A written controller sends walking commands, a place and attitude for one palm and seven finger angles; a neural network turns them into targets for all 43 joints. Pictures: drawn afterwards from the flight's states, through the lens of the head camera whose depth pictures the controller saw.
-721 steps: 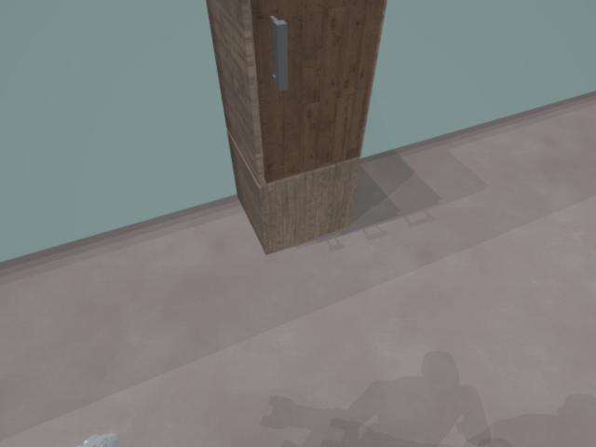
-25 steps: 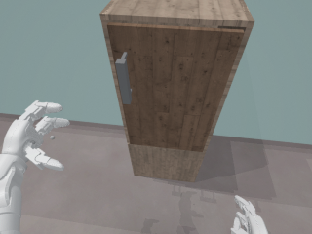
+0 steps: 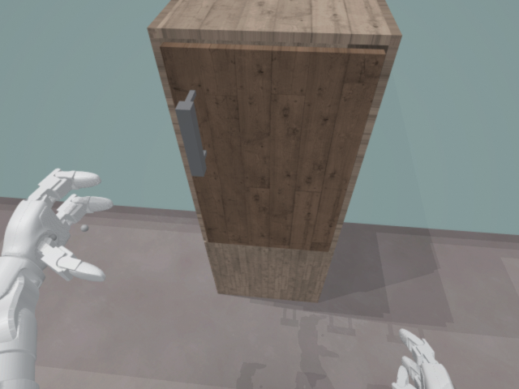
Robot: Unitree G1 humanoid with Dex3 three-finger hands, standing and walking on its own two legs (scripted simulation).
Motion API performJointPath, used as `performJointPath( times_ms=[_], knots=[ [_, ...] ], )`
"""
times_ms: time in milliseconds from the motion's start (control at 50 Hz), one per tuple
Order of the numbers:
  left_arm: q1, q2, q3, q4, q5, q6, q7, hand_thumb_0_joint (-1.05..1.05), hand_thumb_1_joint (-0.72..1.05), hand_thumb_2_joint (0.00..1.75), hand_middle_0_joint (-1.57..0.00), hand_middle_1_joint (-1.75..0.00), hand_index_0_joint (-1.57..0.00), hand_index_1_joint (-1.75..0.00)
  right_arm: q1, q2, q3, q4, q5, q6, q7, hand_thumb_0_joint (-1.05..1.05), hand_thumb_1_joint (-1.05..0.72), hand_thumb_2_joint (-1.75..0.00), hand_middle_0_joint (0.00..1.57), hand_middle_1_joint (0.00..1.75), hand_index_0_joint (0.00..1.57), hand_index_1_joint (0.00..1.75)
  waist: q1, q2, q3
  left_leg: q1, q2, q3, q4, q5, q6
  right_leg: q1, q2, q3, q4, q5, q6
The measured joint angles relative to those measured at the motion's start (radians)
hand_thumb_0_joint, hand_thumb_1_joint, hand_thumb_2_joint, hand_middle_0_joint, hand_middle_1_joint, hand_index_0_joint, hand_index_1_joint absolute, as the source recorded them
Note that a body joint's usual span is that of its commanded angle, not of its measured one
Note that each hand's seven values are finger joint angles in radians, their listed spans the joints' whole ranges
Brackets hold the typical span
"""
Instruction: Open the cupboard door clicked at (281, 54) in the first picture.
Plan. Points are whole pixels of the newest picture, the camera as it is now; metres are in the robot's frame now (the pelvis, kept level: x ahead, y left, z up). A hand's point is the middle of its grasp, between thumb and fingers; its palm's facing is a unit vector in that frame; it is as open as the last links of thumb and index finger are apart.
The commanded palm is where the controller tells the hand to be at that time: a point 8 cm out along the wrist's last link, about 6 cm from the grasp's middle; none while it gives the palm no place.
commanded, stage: raise the hand with hooked fingers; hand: left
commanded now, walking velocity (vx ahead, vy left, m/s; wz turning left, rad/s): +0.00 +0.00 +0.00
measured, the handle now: (195, 134) +0.54 +0.17 +0.10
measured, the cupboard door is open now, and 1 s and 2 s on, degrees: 0 0 0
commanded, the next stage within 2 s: move the hooked fingers beside the handle in 0.02 s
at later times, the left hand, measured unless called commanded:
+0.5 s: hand (111, 199) +0.35 +0.26 +0.12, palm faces +0.00 -1.00 -0.03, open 14.0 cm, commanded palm +0.32 +0.31 +0.12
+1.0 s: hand (130, 174) +0.41 +0.25 +0.11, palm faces -0.02 -1.00 -0.01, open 14.0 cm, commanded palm +0.38 +0.30 +0.11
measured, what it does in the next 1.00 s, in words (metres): stands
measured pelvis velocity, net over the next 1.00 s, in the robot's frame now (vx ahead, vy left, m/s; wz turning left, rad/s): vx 0.00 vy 0.01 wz -0.02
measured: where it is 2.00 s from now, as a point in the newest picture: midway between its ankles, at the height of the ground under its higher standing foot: outside the picture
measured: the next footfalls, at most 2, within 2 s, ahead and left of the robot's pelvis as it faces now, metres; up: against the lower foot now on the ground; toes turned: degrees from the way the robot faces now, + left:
none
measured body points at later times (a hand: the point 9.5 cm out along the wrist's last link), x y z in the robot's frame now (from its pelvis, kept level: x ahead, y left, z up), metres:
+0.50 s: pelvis -0.01 +0.00 +0.00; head +0.02 -0.01 +0.45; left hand +0.34 +0.31 +0.12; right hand +0.14 -0.25 -0.09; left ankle -0.02 +0.11 -0.73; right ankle +0.02 -0.10 -0.73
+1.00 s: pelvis +0.00 +0.01 -0.01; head +0.04 +0.00 +0.44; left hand +0.40 +0.30 +0.12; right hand +0.09 -0.26 -0.11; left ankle -0.02 +0.11 -0.73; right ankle +0.02 -0.10 -0.73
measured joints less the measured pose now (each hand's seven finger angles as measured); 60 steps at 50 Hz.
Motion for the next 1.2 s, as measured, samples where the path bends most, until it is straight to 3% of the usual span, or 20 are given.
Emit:
performJointPath(
  times_ms=[180, 300, 620, 1200],
  knots=[
    [-0.011, -0.003, -0.008, 0.016, -0.002, -0.002, -0.006, -0.01, -0.50, 0.30, -0.30, -1.20, -0.30, -1.20, -0.009, 0.003, 0.004, 0.001, 0.002, -0.004, -0.003, 0.01, -0.90, -0.90, 0.20, 0.30, 0.21, 0.30, 0.006, 0.008, -0.004, -0.001, -0.002, -0.003, 0.000, 0.003, -0.001, -0.001, -0.002, -0.002, 0.003, 0.000, -0.001],
    [-0.106, 0.001, -0.034, 0.104, 0.021, -0.010, 0.007, -0.01, -0.50, 0.30, -0.30, -1.20, -0.30, -1.20, -0.017, -0.001, 0.008, 0.016, 0.004, -0.001, -0.013, 0.01, -0.90, -0.90, 0.20, 0.30, 0.21, 0.30, 0.005, 0.000, 0.004, -0.020, -0.005, -0.012, 0.012, 0.005, -0.001, -0.016, -0.007, -0.010, 0.013, 0.000, -0.002],
    [-0.285, 0.042, -0.024, 0.311, 0.061, -0.050, 0.025, -0.01, -0.50, 0.30, -0.30, -1.20, -0.30, -1.20, 0.041, -0.016, -0.003, 0.015, -0.003, 0.047, 0.011, 0.01, -0.90, -0.90, 0.20, 0.30, 0.21, 0.30, -0.047, -0.013, -0.011, -0.080, -0.003, 0.011, 0.027, -0.001, 0.003, -0.089, -0.004, 0.013, 0.035, 0.000, 0.000],
    [-0.575, 0.095, -0.047, 0.620, 0.127, -0.139, 0.053, -0.01, -0.50, 0.30, -0.30, -1.20, -0.30, -1.20, 0.080, -0.014, -0.009, 0.021, -0.015, 0.137, 0.037, 0.01, -0.90, -0.90, 0.20, 0.30, 0.21, 0.30, -0.088, -0.025, -0.028, -0.200, -0.002, 0.012, 0.092, -0.025, 0.016, -0.197, -0.007, 0.017, 0.072, -0.005, 0.011]
  ],
)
